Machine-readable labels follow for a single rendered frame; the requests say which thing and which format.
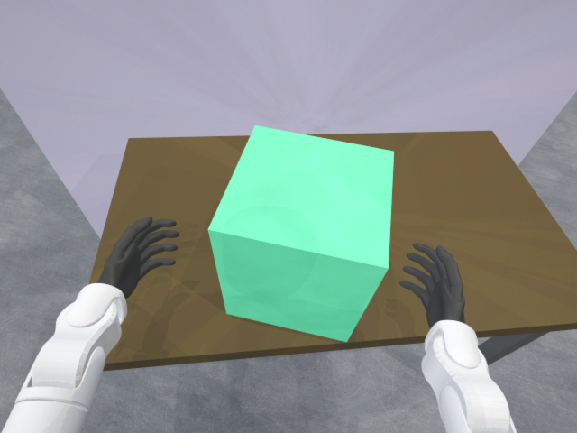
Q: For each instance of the right robot hand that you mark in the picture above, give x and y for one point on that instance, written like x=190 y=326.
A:
x=443 y=298

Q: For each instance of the right robot forearm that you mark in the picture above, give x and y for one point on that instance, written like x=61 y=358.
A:
x=468 y=400

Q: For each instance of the left robot forearm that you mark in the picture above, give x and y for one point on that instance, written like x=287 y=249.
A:
x=61 y=385

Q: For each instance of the left robot hand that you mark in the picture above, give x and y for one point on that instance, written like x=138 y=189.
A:
x=127 y=263

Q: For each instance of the table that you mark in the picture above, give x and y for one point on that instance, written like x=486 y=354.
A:
x=460 y=190

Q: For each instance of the carton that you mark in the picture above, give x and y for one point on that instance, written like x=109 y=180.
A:
x=301 y=235

